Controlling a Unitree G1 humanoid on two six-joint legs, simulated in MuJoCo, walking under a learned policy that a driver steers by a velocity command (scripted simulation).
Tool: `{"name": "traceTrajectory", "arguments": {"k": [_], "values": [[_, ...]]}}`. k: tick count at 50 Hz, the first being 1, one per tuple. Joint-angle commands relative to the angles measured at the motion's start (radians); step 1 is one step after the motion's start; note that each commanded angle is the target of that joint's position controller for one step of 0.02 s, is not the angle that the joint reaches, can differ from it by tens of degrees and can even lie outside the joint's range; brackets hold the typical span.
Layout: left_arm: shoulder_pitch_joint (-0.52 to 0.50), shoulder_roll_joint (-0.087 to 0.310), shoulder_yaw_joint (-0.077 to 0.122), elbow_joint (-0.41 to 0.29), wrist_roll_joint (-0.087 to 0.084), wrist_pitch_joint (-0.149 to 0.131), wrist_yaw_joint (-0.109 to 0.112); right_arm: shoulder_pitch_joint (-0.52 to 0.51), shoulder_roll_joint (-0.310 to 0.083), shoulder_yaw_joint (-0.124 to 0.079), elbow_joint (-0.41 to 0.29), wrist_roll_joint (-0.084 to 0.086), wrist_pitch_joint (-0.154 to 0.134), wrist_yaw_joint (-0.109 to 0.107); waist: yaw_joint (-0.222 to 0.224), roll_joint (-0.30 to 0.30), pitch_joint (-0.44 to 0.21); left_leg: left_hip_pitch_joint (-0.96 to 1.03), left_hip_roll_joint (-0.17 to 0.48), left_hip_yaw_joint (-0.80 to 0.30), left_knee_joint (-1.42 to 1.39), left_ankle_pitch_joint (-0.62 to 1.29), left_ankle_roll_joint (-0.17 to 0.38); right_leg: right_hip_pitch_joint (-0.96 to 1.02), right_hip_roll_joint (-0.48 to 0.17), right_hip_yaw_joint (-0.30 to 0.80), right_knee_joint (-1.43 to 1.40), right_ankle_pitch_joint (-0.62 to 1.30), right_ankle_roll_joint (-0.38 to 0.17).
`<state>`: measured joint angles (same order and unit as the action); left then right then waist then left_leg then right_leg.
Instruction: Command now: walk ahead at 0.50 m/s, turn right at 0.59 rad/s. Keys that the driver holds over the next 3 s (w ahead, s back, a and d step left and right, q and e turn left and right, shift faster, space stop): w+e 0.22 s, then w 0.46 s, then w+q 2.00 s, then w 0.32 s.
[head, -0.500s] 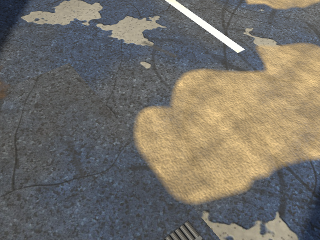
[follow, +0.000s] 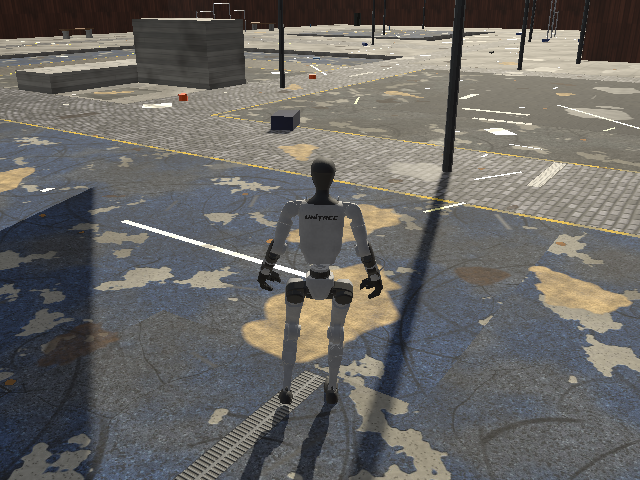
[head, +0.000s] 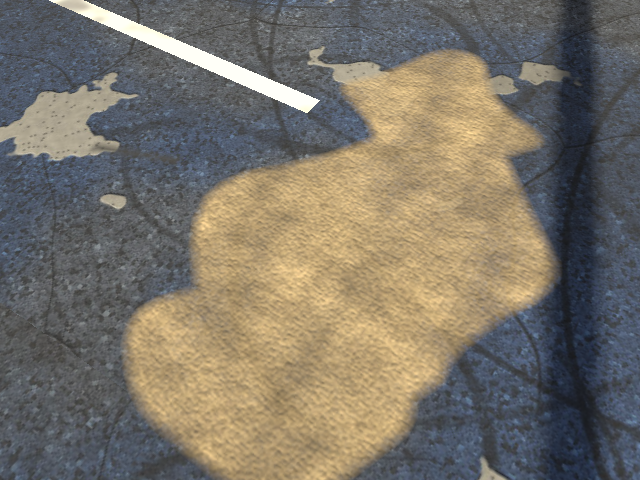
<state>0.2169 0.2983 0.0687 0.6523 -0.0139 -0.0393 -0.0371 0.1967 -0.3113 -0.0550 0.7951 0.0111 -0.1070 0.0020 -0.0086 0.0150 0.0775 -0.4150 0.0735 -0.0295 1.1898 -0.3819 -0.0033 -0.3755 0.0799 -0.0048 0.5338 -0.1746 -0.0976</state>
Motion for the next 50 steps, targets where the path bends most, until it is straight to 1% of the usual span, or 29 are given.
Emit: {"name": "traceTrajectory", "arguments": {"k": [1, 4, 8, 11, 13, 16, 17, 18, 19, 20, 21, 22, 23, 24, 25, 27, 30, 33, 36, 39, 41, 42, 43, 44, 45, 46, 47, 48, 50], "values": [[0.003, 0.127, 0.034, -0.079, 0.012, -0.027, 0.013, 0.018, -0.125, -0.033, -0.078, -0.019, -0.009, -0.003, -0.012, -0.066, -0.138, -0.208, 0.056, -0.055, -0.068, 0.095, -0.011, 0.243, -0.26, 0.395, -0.301, 0.156, -0.196], [0.041, 0.149, 0.041, -0.058, 0.004, -0.031, 0.032, -0.035, -0.087, -0.024, -0.097, -0.031, 0.011, -0.006, -0.004, -0.05, -0.106, -0.214, 0.033, -0.034, -0.207, 0.196, -0.055, 0.173, -0.226, 0.314, -0.32, 0.238, -0.198], [0.1, 0.157, 0.043, -0.027, -0.004, -0.021, 0.051, -0.183, -0.051, -0.007, -0.138, -0.023, 0.005, 0.002, 0.053, -0.081, -0.07, -0.179, -0.02, -0.034, -0.503, 0.43, -0.071, 0.148, -0.173, 0.269, -0.307, 0.139, -0.141], [0.145, 0.166, 0.047, 0.0, -0.011, -0.015, 0.055, -0.262, -0.054, -0.005, -0.165, -0.01, -0.006, 0.016, 0.083, -0.094, -0.054, -0.123, -0.052, -0.037, -0.62, 0.486, -0.061, 0.154, -0.186, 0.309, -0.284, 0.084, -0.122], [0.165, 0.149, 0.042, 0.019, -0.012, -0.011, 0.057, -0.268, -0.069, -0.008, -0.17, -0.007, -0.015, 0.027, 0.087, -0.101, -0.058, -0.116, -0.052, -0.047, -0.67, 0.477, -0.044, 0.219, -0.213, 0.34, -0.237, 0.074, -0.117], [0.173, 0.141, 0.04, 0.04, -0.005, -0.003, 0.059, -0.23, -0.092, -0.019, -0.166, -0.008, -0.025, 0.035, 0.067, -0.138, -0.057, -0.068, -0.055, -0.034, -0.702, 0.362, 0.0, 0.297, -0.252, 0.389, -0.168, 0.155, -0.099], [0.163, 0.137, 0.039, 0.042, -0.005, 0.001, 0.058, -0.178, -0.1, -0.026, -0.154, -0.01, -0.029, 0.032, 0.037, -0.149, -0.071, 0.002, -0.068, -0.01, -0.734, 0.337, 0.023, 0.305, -0.241, 0.386, -0.125, 0.234, -0.087], [0.156, 0.113, 0.029, 0.04, -0.001, 0.002, 0.054, -0.084, -0.126, -0.041, -0.131, -0.017, -0.033, 0.025, -0.009, -0.137, -0.132, 0.149, -0.066, -0.002, -0.761, 0.345, 0.058, 0.296, -0.19, 0.354, -0.01, 0.342, -0.062], [0.151, 0.073, 0.01, 0.022, 0.012, 0.0, 0.052, 0.063, -0.171, -0.054, -0.117, -0.031, -0.036, 0.019, -0.075, -0.065, -0.274, 0.401, 0.071, -0.137, -0.722, 0.357, 0.126, 0.187, -0.138, 0.296, 0.238, 0.253, -0.027], [0.289, 0.017, -0.007, 0.019, -0.014, -0.01, 0.052, 0.187, -0.253, -0.08, -0.074, -0.036, -0.023, 0.023, -0.043, 0.236, -0.405, 0.751, 0.272, -0.567, -0.786, 0.149, 0.294, -0.176, 0.019, 0.174, 0.588, -0.159, 0.059], [0.281, 0.079, -0.003, 0.03, -0.02, -0.019, 0.054, 0.206, -0.171, -0.062, -0.061, -0.003, -0.02, 0.035, -0.06, 0.234, -0.363, 0.757, 0.31, -0.756, -0.896, -0.077, 0.297, -0.333, -0.001, 0.215, 0.713, -0.4, 0.066], [0.172, 0.14, 0.014, 0.021, -0.025, -0.02, 0.052, 0.154, -0.113, -0.044, -0.068, 0.005, -0.015, 0.032, -0.074, 0.126, -0.216, 0.636, 0.282, -0.632, -0.911, -0.133, 0.254, -0.394, -0.048, 0.218, 0.761, -0.323, 0.064], [0.097, 0.137, 0.012, 0.004, -0.015, -0.021, 0.052, 0.095, -0.097, -0.035, -0.081, -0.006, -0.006, 0.029, -0.057, 0.054, -0.14, 0.513, 0.242, -0.51, -0.926, -0.057, 0.228, -0.379, -0.09, 0.169, 0.741, -0.253, 0.064], [0.048, 0.125, 0.012, -0.009, 0.0, -0.026, 0.049, 0.059, -0.077, -0.027, -0.079, -0.012, -0.001, 0.028, -0.04, 0.033, -0.075, 0.407, 0.202, -0.426, -0.955, 0.04, 0.226, -0.369, -0.122, 0.145, 0.676, -0.199, 0.066], [0.049, 0.11, 0.013, -0.01, 0.005, -0.027, 0.044, 0.042, -0.062, -0.019, -0.079, -0.021, -0.002, 0.025, -0.013, 0.056, -0.064, 0.345, 0.17, -0.365, -0.976, 0.121, 0.215, -0.321, -0.157, 0.134, 0.623, -0.157, 0.066], [0.073, 0.072, 0.006, 0.002, 0.003, -0.025, 0.039, 0.044, -0.059, -0.016, -0.069, -0.017, -0.006, 0.023, 0.004, 0.09, -0.076, 0.295, 0.136, -0.284, -1.009, 0.235, 0.221, -0.268, -0.173, 0.101, 0.56, -0.128, 0.078], [-0.002, 0.04, -0.009, -0.025, 0.012, -0.027, 0.039, 0.073, -0.104, -0.027, -0.047, -0.004, -0.008, 0.016, -0.01, 0.07, -0.06, 0.286, 0.139, -0.204, -1.048, 0.357, 0.243, -0.298, -0.189, 0.072, 0.405, -0.042, 0.102], [-0.095, 0.019, -0.02, -0.042, 0.011, -0.038, 0.031, 0.103, -0.125, -0.03, -0.029, 0.003, 0.003, 0.01, -0.042, 0.059, -0.052, 0.291, 0.11, -0.118, -1.056, 0.407, 0.217, -0.261, -0.177, 0.047, 0.207, 0.124, 0.109], [-0.195, 0.017, -0.022, -0.066, 0.003, -0.048, 0.018, 0.173, -0.133, -0.029, 0.001, 0.013, 0.016, 0.008, -0.077, 0.053, -0.033, 0.287, 0.107, -0.101, -1.037, 0.415, 0.203, -0.19, -0.141, 0.027, 0.074, 0.218, 0.115], [-0.243, 0.04, -0.014, -0.087, -0.003, -0.061, 0.004, 0.206, -0.145, -0.033, 0.019, 0.019, 0.034, 0.001, -0.069, 0.063, -0.02, 0.344, 0.144, -0.151, -0.987, 0.412, 0.188, -0.162, -0.121, 0.045, -0.007, 0.185, 0.099], [-0.203, 0.071, -0.001, -0.078, -0.003, -0.069, 0.001, 0.199, -0.164, -0.04, 0.021, 0.019, 0.045, -0.006, -0.029, 0.077, -0.039, 0.368, 0.162, -0.179, -0.931, 0.449, 0.168, -0.076, -0.109, 0.046, -0.049, 0.129, 0.079], [-0.127, 0.094, 0.012, -0.057, -0.001, -0.071, 0.006, 0.182, -0.165, -0.039, 0.018, 0.02, 0.048, -0.008, 0.022, 0.073, -0.078, 0.352, 0.139, -0.161, -0.85, 0.541, 0.147, 0.047, -0.095, 0.03, -0.087, 0.122, 0.058], [0.002, 0.139, 0.035, -0.023, 0.007, -0.072, 0.016, 0.183, -0.136, -0.029, 0.013, 0.011, 0.047, -0.007, 0.083, 0.056, -0.171, 0.289, 0.081, -0.124, -0.685, 0.577, 0.117, 0.257, -0.117, 0.038, -0.085, 0.127, 0.028], [0.18, 0.215, 0.055, -0.003, 0.027, -0.068, 0.029, 0.172, -0.064, -0.002, -0.024, -0.016, 0.043, -0.007, 0.152, -0.065, -0.339, 0.098, 0.005, -0.072, -0.372, 0.328, 0.074, 0.55, -0.317, 0.232, -0.042, 0.139, -0.037], [0.215, 0.27, 0.064, 0.018, 0.031, -0.054, 0.024, 0.314, 0.028, 0.024, -0.041, 0.006, 0.026, -0.006, 0.086, -0.342, -0.459, -0.233, -0.115, -0.026, -0.07, -0.203, 0.024, 0.791, -0.522, 0.639, -0.142, -0.051, -0.179], [0.203, 0.169, 0.042, 0.016, 0.021, -0.052, 0.023, 0.271, -0.083, -0.002, -0.022, 0.03, 0.022, -0.007, 0.117, -0.236, -0.388, -0.333, -0.064, -0.105, 0.053, -0.194, 0.02, 0.718, -0.491, 0.677, -0.208, -0.211, -0.167], [0.146, 0.121, 0.026, 0.018, 0.012, -0.053, 0.026, 0.182, -0.127, -0.019, -0.043, 0.038, 0.022, -0.007, 0.115, -0.177, -0.249, -0.374, -0.026, -0.094, 0.07, -0.101, 0.024, 0.601, -0.456, 0.518, -0.226, -0.192, -0.127], [0.082, 0.095, 0.016, 0.019, 0.015, -0.055, 0.024, 0.142, -0.116, -0.02, -0.048, 0.029, 0.027, -0.009, 0.085, -0.123, -0.185, -0.34, 0.01, -0.077, 0.044, -0.021, 0.019, 0.482, -0.412, 0.41, -0.254, -0.106, -0.105], [0.004, 0.055, 0.006, 0.029, 0.026, -0.064, 0.021, 0.134, -0.085, -0.025, -0.052, 0.018, 0.047, -0.006, 0.031, -0.136, -0.106, -0.261, 0.053, -0.08, -0.021, 0.069, 0.009, 0.319, -0.353, 0.256, -0.323, 0.019, -0.087]]}}
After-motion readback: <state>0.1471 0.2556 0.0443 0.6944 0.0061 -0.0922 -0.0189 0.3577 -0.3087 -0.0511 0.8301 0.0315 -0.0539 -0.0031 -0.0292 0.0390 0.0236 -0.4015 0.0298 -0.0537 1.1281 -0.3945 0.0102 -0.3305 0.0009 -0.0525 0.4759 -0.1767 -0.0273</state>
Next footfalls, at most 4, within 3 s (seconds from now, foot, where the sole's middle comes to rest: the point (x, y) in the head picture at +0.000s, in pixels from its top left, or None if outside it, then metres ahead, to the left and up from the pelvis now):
0.36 left None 0.40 0.12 -0.77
0.88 right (432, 394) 0.61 -0.19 -0.77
1.38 left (315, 283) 0.90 0.06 -0.77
1.88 right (359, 183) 1.22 -0.06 -0.77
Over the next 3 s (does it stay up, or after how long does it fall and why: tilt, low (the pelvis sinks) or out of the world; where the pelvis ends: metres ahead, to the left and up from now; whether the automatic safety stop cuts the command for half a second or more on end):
stays up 1.51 0.36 0.00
